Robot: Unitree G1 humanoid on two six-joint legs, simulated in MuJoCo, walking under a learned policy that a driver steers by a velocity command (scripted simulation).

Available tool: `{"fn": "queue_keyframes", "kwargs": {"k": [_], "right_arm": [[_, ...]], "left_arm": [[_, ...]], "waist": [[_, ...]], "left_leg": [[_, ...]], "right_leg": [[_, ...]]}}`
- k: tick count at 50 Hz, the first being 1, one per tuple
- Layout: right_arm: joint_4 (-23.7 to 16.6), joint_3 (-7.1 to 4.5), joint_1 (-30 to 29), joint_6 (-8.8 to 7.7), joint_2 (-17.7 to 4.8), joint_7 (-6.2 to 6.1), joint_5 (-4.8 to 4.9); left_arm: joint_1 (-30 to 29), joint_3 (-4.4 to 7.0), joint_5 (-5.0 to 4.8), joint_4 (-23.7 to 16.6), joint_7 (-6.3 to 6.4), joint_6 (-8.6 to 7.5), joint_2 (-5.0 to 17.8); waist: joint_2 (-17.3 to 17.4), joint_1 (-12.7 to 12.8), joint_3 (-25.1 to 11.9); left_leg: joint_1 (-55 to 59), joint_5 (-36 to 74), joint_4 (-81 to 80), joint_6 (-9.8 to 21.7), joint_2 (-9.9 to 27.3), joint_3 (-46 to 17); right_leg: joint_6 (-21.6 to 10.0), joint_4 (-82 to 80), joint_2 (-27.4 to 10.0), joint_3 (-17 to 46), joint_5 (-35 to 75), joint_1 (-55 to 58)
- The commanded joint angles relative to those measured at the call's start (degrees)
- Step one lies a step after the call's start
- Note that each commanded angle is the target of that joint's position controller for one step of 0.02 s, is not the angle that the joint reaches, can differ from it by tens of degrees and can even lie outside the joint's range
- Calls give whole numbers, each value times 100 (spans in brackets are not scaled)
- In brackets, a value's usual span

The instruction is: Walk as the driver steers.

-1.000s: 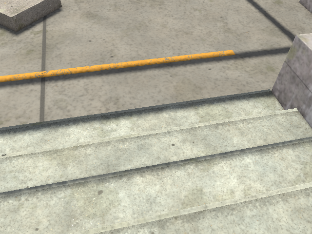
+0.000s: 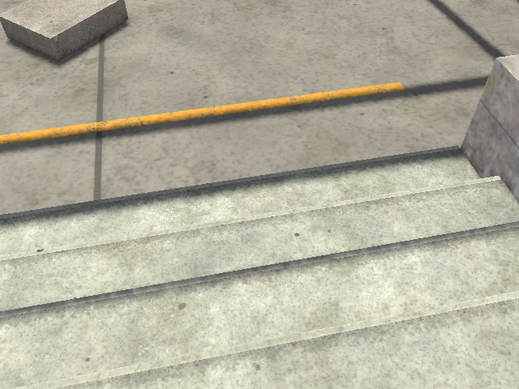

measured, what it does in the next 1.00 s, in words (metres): goes down: left foot 0.12 m lower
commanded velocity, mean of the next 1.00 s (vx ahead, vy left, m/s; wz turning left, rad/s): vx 0.20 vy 0.00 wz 0.00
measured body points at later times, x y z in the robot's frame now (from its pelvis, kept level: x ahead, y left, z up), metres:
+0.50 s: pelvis -0.03 +0.01 +0.02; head -0.04 +0.00 +0.47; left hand -0.01 +0.25 -0.13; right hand +0.00 -0.22 -0.14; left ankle -0.05 +0.13 -0.71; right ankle -0.08 -0.07 -0.71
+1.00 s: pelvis +0.11 +0.15 -0.11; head +0.12 +0.18 +0.34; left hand +0.01 +0.39 -0.27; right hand +0.23 -0.12 -0.22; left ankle +0.15 +0.25 -0.83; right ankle -0.05 -0.05 -0.64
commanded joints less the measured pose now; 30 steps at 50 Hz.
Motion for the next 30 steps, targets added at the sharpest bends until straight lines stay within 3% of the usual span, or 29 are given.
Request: {"fn": "queue_keyframes", "kwargs": {"k": [1, 2, 3, 4, 6, 8, 11, 15, 19, 20, 22, 24, 26, 27, 28, 30], "right_arm": [[205, 13, 790, -214, -364, -53, 108], [153, 11, 596, -262, -456, -109, 158], [90, 42, 227, -277, -461, -132, 128], [32, 66, -109, -277, -430, -112, 105], [107, 40, -182, -256, -417, -100, 176], [248, 34, 2, -256, -264, -77, 241], [380, 26, 114, -283, -144, -89, 217], [508, 50, 33, -262, -33, -97, 149], [720, 48, 33, -253, -70, -111, 141], [779, 37, 97, -231, -96, -115, 126], [823, 0, 124, -181, -146, -93, 9], [781, -49, -34, -172, -202, -33, -119], [677, -118, -139, -254, -315, -3, -145], [669, -159, 23, -280, -477, 1, -243], [647, -181, -81, -316, -453, -2, -255], [581, -201, -196, -381, -394, 18, -223]], "left_arm": [[56, 106, -128, -62, -20, 6, 603], [225, 110, -167, 58, 11, 83, 650], [188, 130, -172, 101, 32, 138, 731], [210, 129, -162, 185, 40, 156, 697], [41, 98, -138, 320, 31, 187, 558], [-61, 63, -74, 434, 35, 160, 487], [-50, 48, -77, 629, 59, 129, 488], [-246, 12, -86, 788, 48, 148, 474], [-466, 4, -102, 918, 39, 152, 476], [-430, 38, -100, 946, 35, 164, 541], [-347, 192, -68, 977, -8, 191, 826], [-143, 326, -40, 1038, -50, 209, 970], [16, 399, 36, 1079, -33, 170, 978], [95, 446, 75, 1056, -9, 161, 1007], [175, 480, 103, 1038, -11, 115, 1002], [374, 517, 67, 1049, 10, 39, 933]], "waist": [[379, -321, -59], [767, -315, -64], [879, -164, 178], [466, 4, 287], [272, -34, 427], [51, -144, 322], [-243, -157, 233], [-374, -136, 222], [-233, -179, 239], [-239, -152, 142], [-527, -35, 278], [-693, 117, 801], [-557, 147, 1173], [-468, 58, 1231], [-342, 133, 1348], [-239, 150, 1293]], "left_leg": [[1605, 3621, -1436, 315, 320, -62], [1631, 4012, -1819, 593, 817, -765], [1155, 4032, -2135, 702, 1054, -1046], [974, 4105, -2294, 551, 915, -760], [823, 3499, -2389, 361, 577, -344], [1083, 2956, -2415, 198, 325, -94], [1334, 2735, -2608, 175, 304, -66], [1686, 2876, -2645, 255, 409, -31], [1710, 2603, -2721, 233, 467, -34], [1688, 2091, -2616, 267, 381, 59], [1379, 771, -1891, 345, -19, 526], [740, 216, -819, 355, -72, 809], [-455, -110, 189, 370, 260, 492], [-780, -775, 461, 456, 283, 551], [-1154, -729, 848, 458, 410, 438], [-1698, -348, 1149, 429, 593, 246]], "right_leg": [[-23, -346, -695, 519, 4729, -512], [257, -279, -524, 377, 3351, -460], [308, -427, -531, 348, 2644, -106], [298, -680, -478, 416, 2667, 272], [273, -1269, -559, 479, 3029, 832], [218, -1496, -800, 556, 3805, 1042], [237, -1573, -933, 492, 4263, 1111], [248, -1736, -946, 501, 4030, 806], [208, -1891, -963, 555, 3634, 737], [154, -1882, -904, 541, 2919, 782], [-180, -2128, -917, 885, 792, 400], [-662, -2687, -1348, 1625, -933, -272], [-1117, -2725, -1867, 2293, -1018, -202], [-1222, -2840, -2131, 2590, -1155, -106], [-1314, -2791, -2227, 2697, -880, 5], [-1331, -2555, -2233, 2597, -259, 333]]}}
Keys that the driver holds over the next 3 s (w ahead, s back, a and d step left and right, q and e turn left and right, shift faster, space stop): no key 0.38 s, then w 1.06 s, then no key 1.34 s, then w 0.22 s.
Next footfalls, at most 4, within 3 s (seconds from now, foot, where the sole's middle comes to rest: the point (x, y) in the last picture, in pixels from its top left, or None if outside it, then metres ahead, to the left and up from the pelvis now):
0.94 left None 0.19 0.25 -0.87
1.56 right None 0.59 0.09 -0.99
1.90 left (183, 385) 0.60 0.29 -0.99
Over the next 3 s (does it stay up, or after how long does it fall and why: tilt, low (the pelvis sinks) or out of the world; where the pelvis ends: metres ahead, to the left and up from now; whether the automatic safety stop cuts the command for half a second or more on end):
stays up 0.58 0.19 -0.21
